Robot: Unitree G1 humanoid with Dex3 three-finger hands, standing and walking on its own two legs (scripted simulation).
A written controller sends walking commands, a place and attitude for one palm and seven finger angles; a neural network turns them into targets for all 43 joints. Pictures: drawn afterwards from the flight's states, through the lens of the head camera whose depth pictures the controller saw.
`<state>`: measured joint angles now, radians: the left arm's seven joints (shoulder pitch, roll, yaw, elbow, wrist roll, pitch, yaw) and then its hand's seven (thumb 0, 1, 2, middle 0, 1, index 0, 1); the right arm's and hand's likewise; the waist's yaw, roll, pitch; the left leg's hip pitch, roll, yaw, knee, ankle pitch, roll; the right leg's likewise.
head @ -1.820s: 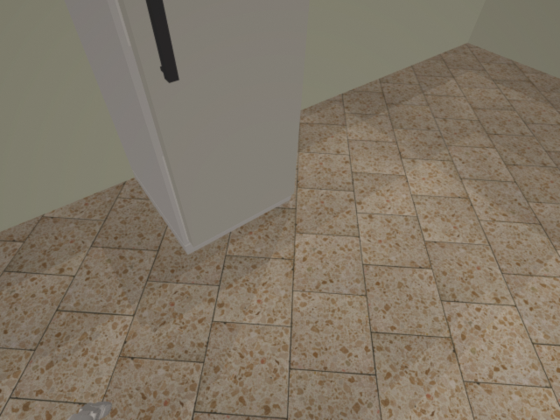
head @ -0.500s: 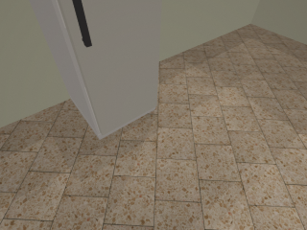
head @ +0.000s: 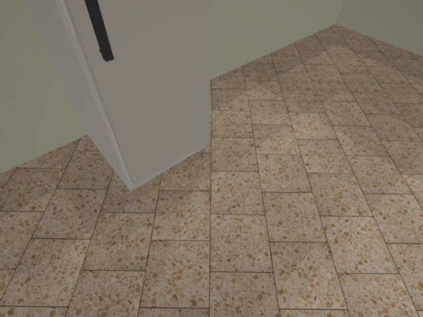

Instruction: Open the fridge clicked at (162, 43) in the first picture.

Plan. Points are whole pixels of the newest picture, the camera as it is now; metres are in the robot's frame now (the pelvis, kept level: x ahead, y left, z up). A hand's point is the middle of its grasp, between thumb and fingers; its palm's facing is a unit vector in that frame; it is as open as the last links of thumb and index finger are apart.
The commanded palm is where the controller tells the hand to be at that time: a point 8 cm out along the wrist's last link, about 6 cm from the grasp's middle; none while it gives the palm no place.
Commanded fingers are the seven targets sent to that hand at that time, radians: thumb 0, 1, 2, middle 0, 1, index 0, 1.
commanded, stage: walk to a spot facing it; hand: left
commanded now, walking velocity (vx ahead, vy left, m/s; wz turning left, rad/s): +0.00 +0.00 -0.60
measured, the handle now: (93, 17) +0.84 +0.42 +0.17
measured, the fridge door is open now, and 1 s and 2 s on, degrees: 0 0 0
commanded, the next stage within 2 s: none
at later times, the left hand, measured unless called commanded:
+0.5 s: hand out of the picture +0.04 +0.14 -0.15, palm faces -0.15 -0.97 -0.22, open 7.4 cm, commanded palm none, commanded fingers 0.00 0.90 0.90 -0.20 -0.30 -0.20 -0.30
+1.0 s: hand (163, 218) +0.39 +0.17 -0.18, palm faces -0.43 -0.89 -0.19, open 7.4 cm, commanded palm none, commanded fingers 0.00 0.90 0.90 -0.20 -0.30 -0.20 -0.30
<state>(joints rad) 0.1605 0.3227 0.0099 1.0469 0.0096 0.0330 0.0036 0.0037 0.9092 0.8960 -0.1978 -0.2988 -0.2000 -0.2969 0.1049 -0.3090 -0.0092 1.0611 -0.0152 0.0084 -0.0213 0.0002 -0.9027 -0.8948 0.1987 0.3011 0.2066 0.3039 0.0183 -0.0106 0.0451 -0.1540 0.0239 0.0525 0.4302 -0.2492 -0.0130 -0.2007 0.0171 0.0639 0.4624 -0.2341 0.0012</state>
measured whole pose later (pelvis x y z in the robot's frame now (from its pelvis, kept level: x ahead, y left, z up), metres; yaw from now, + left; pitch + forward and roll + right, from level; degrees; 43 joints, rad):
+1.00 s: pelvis +0.26 +0.00 +0.00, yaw -33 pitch -1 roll -2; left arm 0.30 0.26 0.11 0.97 0.03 0.01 -0.03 0.01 0.91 0.90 -0.19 -0.30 -0.20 -0.30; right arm 0.25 -0.14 -0.03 0.94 -0.02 -0.07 -0.03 0.00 -0.91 -0.89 0.20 0.30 0.21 0.30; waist 0.04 -0.05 0.02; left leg -0.17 0.04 0.20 0.48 -0.29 0.05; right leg -0.52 -0.01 -0.01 1.27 -0.26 0.00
